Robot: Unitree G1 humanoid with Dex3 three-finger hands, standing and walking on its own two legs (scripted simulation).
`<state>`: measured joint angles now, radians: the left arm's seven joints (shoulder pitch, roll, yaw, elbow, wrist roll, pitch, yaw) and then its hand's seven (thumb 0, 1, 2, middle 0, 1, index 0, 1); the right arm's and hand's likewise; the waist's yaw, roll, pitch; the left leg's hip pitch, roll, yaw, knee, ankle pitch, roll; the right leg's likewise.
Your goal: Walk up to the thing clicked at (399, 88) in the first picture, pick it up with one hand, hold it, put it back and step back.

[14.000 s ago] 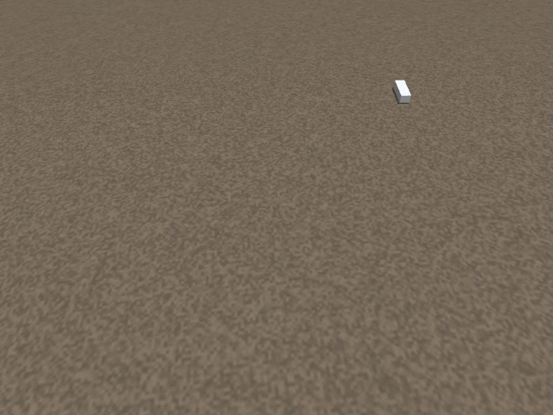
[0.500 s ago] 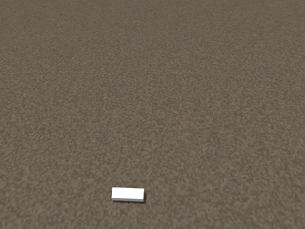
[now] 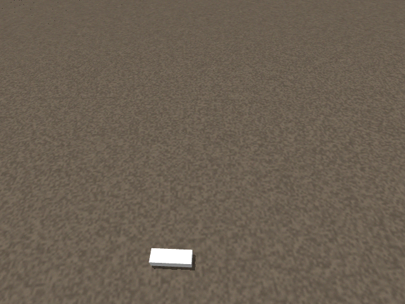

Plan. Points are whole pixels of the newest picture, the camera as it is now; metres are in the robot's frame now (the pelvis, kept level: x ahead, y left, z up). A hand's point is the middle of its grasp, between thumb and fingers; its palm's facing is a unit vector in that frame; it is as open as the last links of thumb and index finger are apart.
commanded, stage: stand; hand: left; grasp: from above
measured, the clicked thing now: (171, 257) +0.44 +0.21 -0.76
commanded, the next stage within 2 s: rise first in 0.10 s
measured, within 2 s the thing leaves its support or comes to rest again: neither
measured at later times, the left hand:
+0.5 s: hand (108, 301) +0.16 +0.25 -0.17, palm faces -0.04 -0.93 -0.36, open 9.9 cm
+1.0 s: hand out of the picture +0.13 +0.26 -0.23, palm faces -0.17 -0.88 -0.45, open 14.2 cm
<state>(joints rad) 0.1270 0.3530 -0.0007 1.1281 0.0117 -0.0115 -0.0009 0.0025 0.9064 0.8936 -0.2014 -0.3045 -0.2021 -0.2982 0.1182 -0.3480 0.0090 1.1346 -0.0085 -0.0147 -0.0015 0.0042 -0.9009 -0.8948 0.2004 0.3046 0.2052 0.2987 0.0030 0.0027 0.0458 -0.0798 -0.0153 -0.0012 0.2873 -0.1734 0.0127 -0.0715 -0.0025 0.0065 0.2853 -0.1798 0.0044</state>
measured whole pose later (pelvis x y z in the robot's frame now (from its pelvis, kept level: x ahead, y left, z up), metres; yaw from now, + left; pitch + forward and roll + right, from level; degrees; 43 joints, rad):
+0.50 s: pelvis -0.01 +0.00 -0.03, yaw +0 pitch +8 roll -1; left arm -0.04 0.35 0.13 0.97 0.12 0.04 -0.02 0.00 0.32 0.94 -0.10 -0.84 -0.11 -0.82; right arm 0.23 -0.24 -0.01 0.77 0.03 -0.04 -0.03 0.01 -0.92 -0.90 0.20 0.30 0.20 0.30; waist -0.03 -0.01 -0.02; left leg -0.48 0.00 0.00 0.66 -0.32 0.01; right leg -0.46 0.01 0.00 0.63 -0.31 0.00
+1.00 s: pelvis -0.01 +0.01 -0.09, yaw +0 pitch +18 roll -2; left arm 0.25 0.32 0.10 0.45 0.24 0.23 0.00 -0.01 -0.55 0.98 -0.08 -1.06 -0.07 -1.06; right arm 0.19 -0.24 -0.02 0.55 0.01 -0.12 -0.02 0.01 -0.90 -0.89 0.20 0.30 0.20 0.30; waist -0.02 0.01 -0.13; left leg -0.90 -0.01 -0.02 1.13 -0.54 0.02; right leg -0.86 0.01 -0.02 1.07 -0.53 0.01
